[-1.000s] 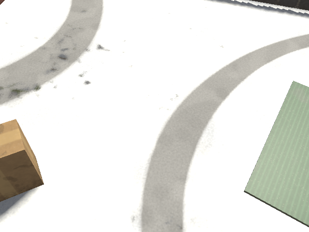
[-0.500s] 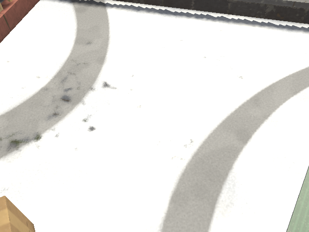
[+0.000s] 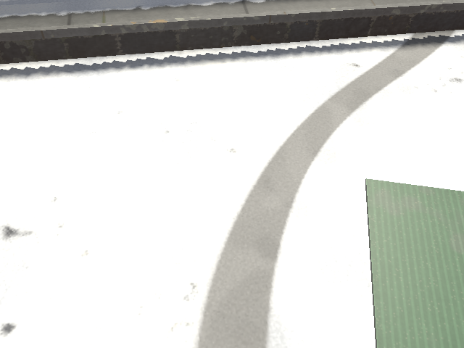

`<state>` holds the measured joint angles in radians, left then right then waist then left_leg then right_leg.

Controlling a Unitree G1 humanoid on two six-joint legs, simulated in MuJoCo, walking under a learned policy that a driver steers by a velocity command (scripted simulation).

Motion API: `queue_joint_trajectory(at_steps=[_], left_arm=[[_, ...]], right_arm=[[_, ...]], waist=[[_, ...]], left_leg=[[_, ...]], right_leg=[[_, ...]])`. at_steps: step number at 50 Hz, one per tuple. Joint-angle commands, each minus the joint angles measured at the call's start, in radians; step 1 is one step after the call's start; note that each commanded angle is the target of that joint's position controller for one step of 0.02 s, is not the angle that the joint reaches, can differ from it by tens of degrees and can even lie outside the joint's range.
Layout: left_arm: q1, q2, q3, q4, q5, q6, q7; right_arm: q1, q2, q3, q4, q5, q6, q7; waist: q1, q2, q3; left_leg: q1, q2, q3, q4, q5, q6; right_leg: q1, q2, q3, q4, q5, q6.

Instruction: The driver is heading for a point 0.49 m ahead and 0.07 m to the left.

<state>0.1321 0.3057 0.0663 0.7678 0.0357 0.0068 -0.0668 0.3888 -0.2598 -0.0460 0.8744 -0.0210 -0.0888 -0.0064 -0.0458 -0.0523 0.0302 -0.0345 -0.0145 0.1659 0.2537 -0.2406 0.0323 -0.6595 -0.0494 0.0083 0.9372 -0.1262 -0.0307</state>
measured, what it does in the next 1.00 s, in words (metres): walks ahead: right foot, then left foot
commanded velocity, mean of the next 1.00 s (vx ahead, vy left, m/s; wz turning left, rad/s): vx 0.35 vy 0.00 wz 0.12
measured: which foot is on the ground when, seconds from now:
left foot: down 0.00-0.18, up 0.20-0.66, down 0.68-1.00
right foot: up 0.00-0.16, down 0.18-0.68, up 0.70-1.00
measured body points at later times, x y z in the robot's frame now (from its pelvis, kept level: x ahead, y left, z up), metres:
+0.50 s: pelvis +0.26 -0.04 +0.00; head +0.28 -0.05 +0.45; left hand +0.25 +0.22 -0.14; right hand +0.37 -0.30 -0.14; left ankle +0.37 +0.11 -0.68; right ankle +0.21 -0.11 -0.75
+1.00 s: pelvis +0.41 +0.00 -0.01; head +0.43 +0.02 +0.44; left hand +0.43 +0.25 -0.16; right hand +0.51 -0.22 -0.15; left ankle +0.47 +0.08 -0.75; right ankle +0.46 -0.13 -0.72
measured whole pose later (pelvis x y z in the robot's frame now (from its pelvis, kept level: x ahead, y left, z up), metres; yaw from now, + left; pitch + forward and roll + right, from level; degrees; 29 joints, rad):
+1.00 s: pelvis +0.41 +0.00 -0.01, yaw +10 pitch -1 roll +0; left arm 0.21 0.19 0.03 0.99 0.02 0.03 0.03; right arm 0.22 -0.18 -0.01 0.98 -0.03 -0.03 -0.01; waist -0.01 -0.02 0.06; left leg -0.27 -0.07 0.08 0.39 -0.11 0.10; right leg -0.35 -0.05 0.01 0.73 -0.37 0.00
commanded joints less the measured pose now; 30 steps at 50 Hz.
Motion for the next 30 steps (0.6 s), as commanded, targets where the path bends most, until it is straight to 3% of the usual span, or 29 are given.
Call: queue_joint_trajectory(at_steps=[1, 5, 7, 8, 9, 10, 11, 12, 13, 15, 16, 19, 22, 25, 28, 30], left_arm=[[-0.107, -0.008, -0.021, -0.096, 0.000, -0.015, -0.013], [-0.166, 0.001, -0.029, -0.115, 0.011, -0.021, 0.000], [-0.079, 0.019, -0.021, -0.083, 0.020, -0.033, 0.015], [0.069, 0.035, -0.011, -0.029, 0.028, -0.046, 0.024], [0.237, 0.088, 0.008, 0.025, 0.046, -0.057, 0.039], [0.326, 0.205, 0.036, 0.032, 0.055, -0.059, 0.057], [0.322, 0.202, 0.041, 0.023, 0.007, -0.049, 0.067], [0.231, 0.160, 0.028, 0.033, -0.009, -0.050, 0.069], [0.171, 0.091, 0.009, 0.038, -0.008, -0.060, 0.067], [0.106, 0.013, -0.012, 0.046, -0.013, -0.079, 0.069], [0.109, 0.003, -0.015, 0.051, -0.011, -0.088, 0.069], [0.148, 0.023, -0.005, 0.081, -0.019, -0.115, 0.071], [0.190, 0.012, -0.005, 0.106, -0.016, -0.120, 0.076], [0.210, 0.013, -0.007, 0.126, -0.019, -0.120, 0.080], [0.261, 0.029, -0.009, 0.164, -0.021, -0.114, 0.088], [0.277, 0.045, -0.008, 0.186, -0.020, -0.106, 0.093]], right_arm=[[-0.021, -0.110, -0.019, -0.039, 0.002, -0.020, 0.002], [0.058, -0.133, -0.018, 0.022, 0.002, -0.005, 0.001], [0.071, -0.155, -0.017, 0.050, 0.008, 0.008, 0.000], [0.068, -0.156, -0.013, 0.059, 0.016, 0.015, -0.001], [0.068, -0.128, -0.002, 0.043, 0.022, 0.015, 0.002], [0.131, -0.004, 0.029, -0.015, 0.045, 0.012, 0.021], [0.089, -0.120, -0.011, 0.000, 0.031, 0.020, 0.005], [0.015, -0.128, -0.021, -0.018, 0.030, 0.020, 0.004], [0.002, -0.092, -0.012, -0.014, 0.031, 0.017, 0.007], [0.036, -0.057, -0.013, 0.021, 0.001, 0.044, 0.012], [0.058, -0.041, -0.014, 0.035, -0.007, 0.059, 0.021], [-0.008, -0.019, -0.021, 0.011, -0.006, 0.077, 0.040], [-0.118, -0.013, -0.021, -0.026, -0.006, 0.080, 0.050], [-0.230, 0.006, -0.008, -0.068, -0.007, 0.075, 0.059], [-0.298, 0.023, 0.006, -0.093, -0.017, 0.068, 0.060], [-0.267, 0.011, 0.004, -0.084, -0.022, 0.061, 0.052]], waist=[[0.014, 0.135, 0.043], [0.005, 0.140, 0.060], [0.060, 0.151, 0.006], [0.129, 0.130, -0.075], [0.191, 0.087, -0.187], [0.177, -0.166, -0.364], [0.194, -0.070, -0.391], [0.148, -0.021, -0.222], [0.109, -0.012, -0.108], [0.048, -0.036, -0.017], [0.038, -0.042, -0.015], [0.022, -0.019, 0.016], [0.036, -0.019, 0.052], [0.051, -0.018, 0.078], [0.065, -0.005, 0.094], [0.052, -0.025, 0.063]], left_leg=[[-0.048, 0.241, -0.078, -0.106, 0.394, 0.098], [0.036, 0.282, -0.062, -0.058, 0.558, 0.097], [0.084, 0.280, -0.059, 0.101, 0.861, 0.098], [0.046, 0.250, -0.037, 0.273, 0.888, 0.084], [-0.131, 0.211, -0.033, 0.501, 0.649, 0.071], [-0.512, 0.057, -0.011, 0.900, -0.075, 0.022], [-0.567, 0.000, -0.185, 1.053, -0.287, 0.032], [-0.604, 0.052, -0.238, 1.034, -0.201, 0.045], [-0.590, 0.088, -0.223, 0.962, -0.139, 0.048], [-0.506, 0.115, -0.213, 0.880, -0.077, 0.037], [-0.473, 0.108, -0.205, 0.882, -0.059, 0.032], [-0.543, 0.115, -0.198, 0.856, 0.030, 0.023], [-0.638, 0.124, -0.188, 0.769, 0.139, 0.012], [-0.615, 0.110, -0.142, 0.584, 0.237, 0.011], [-0.519, 0.062, -0.073, 0.413, 0.251, 0.030], [-0.454, 0.021, -0.056, 0.370, 0.210, 0.056]], right_leg=[[0.045, 0.004, -0.030, -0.177, 0.089, -0.014], [0.139, 0.041, -0.083, -0.321, -0.013, -0.072], [0.282, 0.090, -0.107, -0.388, -0.088, -0.106], [0.475, 0.112, -0.116, -0.465, -0.039, -0.128], [0.750, 0.006, -0.010, -0.466, -0.051, -0.157], [1.098, -0.363, 0.468, -0.503, -0.068, -0.273], [1.007, -0.414, 0.609, -0.595, 0.030, -0.287], [0.869, -0.350, 0.409, -0.612, 0.070, -0.248], [0.734, -0.300, 0.292, -0.658, 0.099, -0.204], [0.570, -0.217, 0.140, -0.733, 0.112, -0.132], [0.536, -0.209, 0.104, -0.752, 0.127, -0.127], [0.535, -0.200, 0.017, -0.803, 0.165, -0.128], [0.562, -0.190, -0.061, -0.822, 0.185, -0.128], [0.564, -0.172, -0.141, -0.819, 0.223, -0.119], [0.591, -0.180, -0.195, -0.754, 0.508, -0.114], [0.654, -0.190, -0.205, -0.664, 0.715, -0.101]])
